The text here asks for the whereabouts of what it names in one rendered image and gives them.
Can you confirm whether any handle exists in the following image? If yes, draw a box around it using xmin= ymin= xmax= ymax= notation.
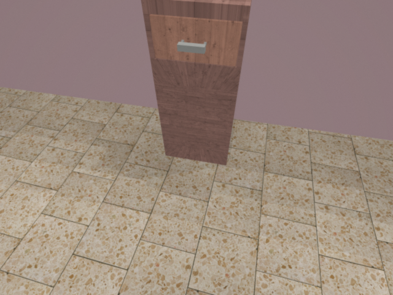
xmin=177 ymin=40 xmax=207 ymax=54

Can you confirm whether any cabinet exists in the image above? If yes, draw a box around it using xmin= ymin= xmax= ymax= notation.
xmin=141 ymin=0 xmax=252 ymax=165

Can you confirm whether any drawer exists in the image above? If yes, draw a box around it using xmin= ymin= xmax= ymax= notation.
xmin=149 ymin=14 xmax=243 ymax=66

